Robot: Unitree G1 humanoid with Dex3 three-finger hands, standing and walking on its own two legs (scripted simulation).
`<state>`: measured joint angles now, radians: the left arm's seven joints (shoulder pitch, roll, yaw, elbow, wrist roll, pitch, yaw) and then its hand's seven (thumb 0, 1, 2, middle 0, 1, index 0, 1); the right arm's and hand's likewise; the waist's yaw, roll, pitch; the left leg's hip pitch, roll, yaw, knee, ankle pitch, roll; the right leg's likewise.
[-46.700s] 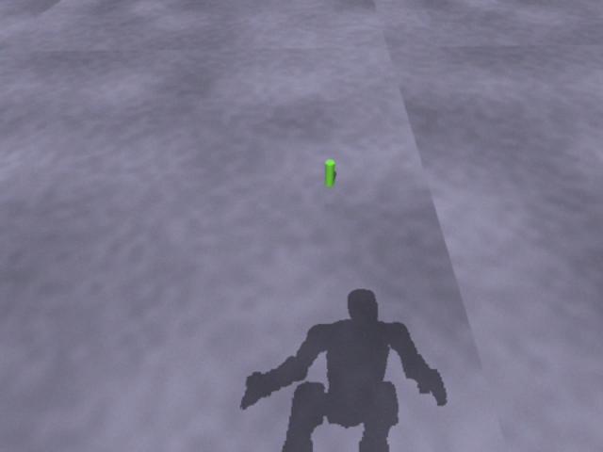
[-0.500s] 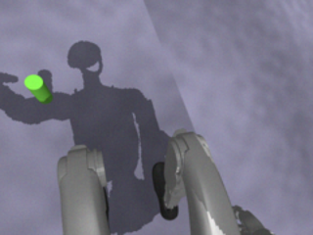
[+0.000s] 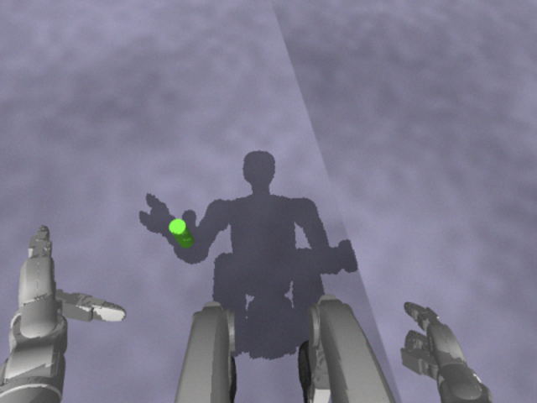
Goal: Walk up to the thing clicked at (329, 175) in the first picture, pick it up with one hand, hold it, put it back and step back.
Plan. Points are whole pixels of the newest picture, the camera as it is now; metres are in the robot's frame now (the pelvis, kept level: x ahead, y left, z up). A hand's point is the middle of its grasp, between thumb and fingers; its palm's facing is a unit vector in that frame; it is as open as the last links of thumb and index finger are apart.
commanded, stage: home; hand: left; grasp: from the side
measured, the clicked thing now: (182, 234) +0.51 +0.24 -0.49
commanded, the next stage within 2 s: none
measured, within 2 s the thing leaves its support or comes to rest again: neither
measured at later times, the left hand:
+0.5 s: hand (79, 330) +0.23 +0.20 +0.09, palm faces +0.15 -0.94 -0.31, open 17.2 cm
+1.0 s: hand (74, 341) +0.22 +0.20 +0.11, palm faces +0.16 -0.95 -0.28, open 17.6 cm
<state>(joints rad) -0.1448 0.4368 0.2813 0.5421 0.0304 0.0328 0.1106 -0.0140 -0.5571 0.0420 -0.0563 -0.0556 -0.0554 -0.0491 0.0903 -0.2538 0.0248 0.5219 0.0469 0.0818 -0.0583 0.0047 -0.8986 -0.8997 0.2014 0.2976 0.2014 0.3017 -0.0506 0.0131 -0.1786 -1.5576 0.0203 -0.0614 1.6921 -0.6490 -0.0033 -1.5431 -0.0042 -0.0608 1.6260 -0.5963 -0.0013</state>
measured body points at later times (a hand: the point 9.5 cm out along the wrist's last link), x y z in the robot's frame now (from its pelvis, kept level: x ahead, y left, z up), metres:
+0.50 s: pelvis +0.05 +0.01 +0.15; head +0.08 +0.01 +0.60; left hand +0.22 +0.25 +0.11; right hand +0.20 -0.23 +0.07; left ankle +0.05 +0.12 -0.52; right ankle +0.07 -0.12 -0.52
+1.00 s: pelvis +0.06 +0.01 +0.17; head +0.08 +0.01 +0.62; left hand +0.21 +0.25 +0.13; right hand +0.23 -0.23 +0.10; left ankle +0.05 +0.12 -0.52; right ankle +0.07 -0.12 -0.52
